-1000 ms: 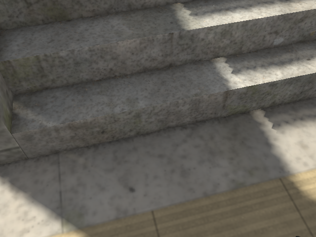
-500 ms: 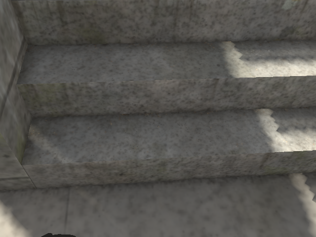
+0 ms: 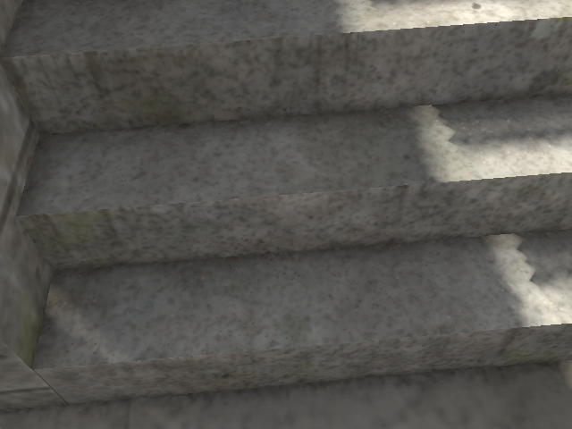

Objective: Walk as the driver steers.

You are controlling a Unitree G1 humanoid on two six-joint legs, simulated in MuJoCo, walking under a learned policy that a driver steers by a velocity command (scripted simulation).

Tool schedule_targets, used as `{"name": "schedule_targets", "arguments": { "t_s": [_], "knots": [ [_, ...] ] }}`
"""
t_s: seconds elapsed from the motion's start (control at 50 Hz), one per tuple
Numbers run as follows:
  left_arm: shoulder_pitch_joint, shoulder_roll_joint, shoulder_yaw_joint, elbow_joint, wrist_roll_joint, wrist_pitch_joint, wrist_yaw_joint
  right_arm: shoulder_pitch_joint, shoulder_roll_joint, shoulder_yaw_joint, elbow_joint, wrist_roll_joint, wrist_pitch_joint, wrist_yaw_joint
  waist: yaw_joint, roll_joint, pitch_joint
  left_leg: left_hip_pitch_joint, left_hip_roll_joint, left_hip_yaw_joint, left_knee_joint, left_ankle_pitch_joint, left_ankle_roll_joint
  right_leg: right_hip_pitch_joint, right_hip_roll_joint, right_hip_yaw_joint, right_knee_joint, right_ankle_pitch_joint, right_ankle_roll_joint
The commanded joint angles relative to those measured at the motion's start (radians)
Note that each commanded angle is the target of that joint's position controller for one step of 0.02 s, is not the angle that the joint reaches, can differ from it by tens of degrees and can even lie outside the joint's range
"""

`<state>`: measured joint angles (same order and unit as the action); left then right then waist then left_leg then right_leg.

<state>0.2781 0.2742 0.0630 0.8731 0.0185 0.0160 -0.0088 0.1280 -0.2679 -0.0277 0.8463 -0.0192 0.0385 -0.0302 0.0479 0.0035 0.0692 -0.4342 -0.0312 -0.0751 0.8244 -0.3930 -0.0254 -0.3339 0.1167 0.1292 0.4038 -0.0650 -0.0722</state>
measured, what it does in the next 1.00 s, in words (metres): steps on the spot, turning right: left foot, then right foot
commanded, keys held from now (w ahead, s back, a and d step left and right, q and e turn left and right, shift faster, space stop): e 0.76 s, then w+e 0.08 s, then w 0.16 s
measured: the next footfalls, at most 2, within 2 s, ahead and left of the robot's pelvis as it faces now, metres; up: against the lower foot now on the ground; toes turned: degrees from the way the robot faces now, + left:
left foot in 0.14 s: +0.07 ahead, +0.13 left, +0.00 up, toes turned -11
right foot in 0.60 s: -0.01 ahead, -0.08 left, +0.00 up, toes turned -23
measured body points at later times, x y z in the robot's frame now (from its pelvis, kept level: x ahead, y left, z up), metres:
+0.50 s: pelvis +0.00 +0.03 +0.00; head +0.04 +0.03 +0.45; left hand +0.20 +0.26 -0.13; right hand +0.00 -0.26 -0.12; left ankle +0.03 +0.13 -0.74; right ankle -0.05 -0.08 -0.70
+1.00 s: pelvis +0.02 -0.01 +0.01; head +0.03 -0.03 +0.46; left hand +0.22 +0.20 -0.11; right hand -0.03 -0.31 -0.11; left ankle +0.12 +0.09 -0.70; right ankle -0.05 -0.07 -0.74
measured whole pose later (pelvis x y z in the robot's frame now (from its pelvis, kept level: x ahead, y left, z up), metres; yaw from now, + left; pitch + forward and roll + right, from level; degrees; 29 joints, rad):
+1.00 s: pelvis +0.02 -0.01 +0.01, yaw -34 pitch +1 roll +1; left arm 0.30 0.29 0.06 0.88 0.02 0.01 0.00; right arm 0.17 -0.30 -0.05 0.84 -0.03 0.00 0.01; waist 0.03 0.01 0.02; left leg -0.40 0.02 -0.02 0.72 -0.31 -0.03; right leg -0.12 0.11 0.17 0.32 -0.21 -0.09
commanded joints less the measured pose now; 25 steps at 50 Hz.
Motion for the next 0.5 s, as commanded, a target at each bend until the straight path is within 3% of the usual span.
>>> {"name": "schedule_targets", "arguments": {
  "t_s": [0.02, 0.08, 0.12, 0.14, 0.16, 0.18, 0.2, 0.22, 0.24, 0.28, 0.36, 0.5],
  "knots": [
    [-0.039, 0.168, 0.046, -0.057, 0.004, -0.003, 0.004, 0.044, -0.078, -0.018, -0.032, 0.010, -0.014, -0.009, -0.027, -0.157, -0.091, 0.049, -0.026, 0.010, -0.075, 0.009, 0.005, 0.045, -0.248, 0.377, -0.191, -0.348, -0.098],
    [-0.060, 0.164, 0.048, -0.051, 0.006, 0.014, 0.001, 0.091, -0.075, -0.016, -0.019, 0.027, -0.039, -0.021, -0.043, -0.162, -0.096, 0.154, -0.054, 0.010, -0.231, 0.003, 0.033, 0.038, -0.230, 0.405, -0.165, -0.256, -0.084],
    [-0.087, 0.156, 0.048, -0.052, -0.012, 0.018, 0.003, 0.162, -0.095, -0.022, -0.006, 0.025, -0.053, -0.034, -0.085, -0.156, -0.091, 0.304, -0.042, 0.008, -0.477, 0.103, 0.057, -0.022, -0.174, 0.372, -0.126, -0.276, -0.026],
    [-0.066, 0.122, 0.038, -0.061, -0.021, 0.016, 0.003, 0.158, -0.159, -0.036, -0.013, 0.013, -0.060, -0.042, -0.066, -0.056, -0.095, 0.367, 0.091, -0.112, -0.600, 0.039, 0.086, -0.089, -0.109, 0.303, -0.035, -0.369, 0.027],
    [-0.053, 0.070, 0.027, -0.085, -0.040, 0.010, 0.003, 0.095, -0.258, -0.058, -0.048, -0.006, -0.055, -0.047, -0.038, 0.177, -0.099, 0.372, 0.336, -0.399, -0.693, -0.074, 0.187, -0.211, 0.037, 0.085, 0.215, -0.420, 0.073],
    [-0.046, 0.150, 0.046, -0.064, 0.001, 0.010, 0.009, 0.011, -0.244, -0.059, -0.064, -0.015, -0.052, -0.040, -0.023, 0.152, -0.051, 0.228, 0.413, -0.400, -0.673, 0.072, 0.259, -0.214, 0.011, -0.020, 0.457, -0.445, 0.083],
    [-0.042, 0.172, 0.055, -0.054, 0.011, 0.012, 0.006, 0.007, -0.163, -0.040, -0.070, -0.006, -0.054, -0.033, -0.007, 0.087, -0.062, 0.179, 0.378, -0.320, -0.633, 0.233, 0.265, -0.153, -0.029, -0.019, 0.573, -0.416, 0.085],
    [-0.019, 0.152, 0.054, -0.039, 0.014, 0.018, 0.001, -0.013, -0.120, -0.029, -0.069, 0.002, -0.057, -0.028, 0.014, 0.071, -0.053, 0.175, 0.314, -0.215, -0.601, 0.339, 0.238, -0.145, -0.035, -0.029, 0.644, -0.375, 0.086],
    [-0.004, 0.138, 0.051, -0.030, 0.017, 0.027, -0.004, -0.018, -0.109, -0.025, -0.073, 0.005, -0.059, -0.027, 0.018, 0.093, -0.057, 0.212, 0.266, -0.141, -0.577, 0.402, 0.215, -0.164, -0.041, -0.041, 0.700, -0.343, 0.092],
    [-0.015, 0.122, 0.043, -0.028, 0.012, 0.041, -0.017, 0.023, -0.116, -0.026, -0.069, 0.003, -0.058, -0.027, -0.009, 0.123, -0.056, 0.299, 0.235, -0.065, -0.531, 0.566, 0.209, -0.218, -0.052, -0.073, 0.713, -0.345, 0.112],
    [-0.123, 0.109, 0.030, -0.070, 0.002, 0.050, -0.029, 0.135, -0.153, -0.041, -0.035, 0.004, -0.053, -0.024, -0.081, 0.146, -0.081, 0.463, 0.279, -0.044, -0.490, 0.713, 0.236, -0.251, -0.077, -0.101, 0.592, -0.373, 0.135],
    [-0.158, 0.093, 0.015, -0.106, -0.015, 0.053, -0.037, 0.109, -0.195, -0.064, -0.027, -0.006, -0.049, 0.002, -0.083, 0.190, -0.108, 0.396, 0.312, 0.046, -0.435, 0.725, 0.219, -0.027, -0.089, -0.187, 0.323, -0.397, 0.087]
  ]
}}
Velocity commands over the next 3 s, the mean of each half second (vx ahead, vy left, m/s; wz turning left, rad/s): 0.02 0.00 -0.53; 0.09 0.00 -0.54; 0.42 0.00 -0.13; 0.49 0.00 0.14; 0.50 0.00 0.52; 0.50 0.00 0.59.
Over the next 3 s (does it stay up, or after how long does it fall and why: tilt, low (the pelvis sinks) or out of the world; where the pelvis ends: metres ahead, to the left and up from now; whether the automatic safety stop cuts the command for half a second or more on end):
stays up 0.89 -0.46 0.34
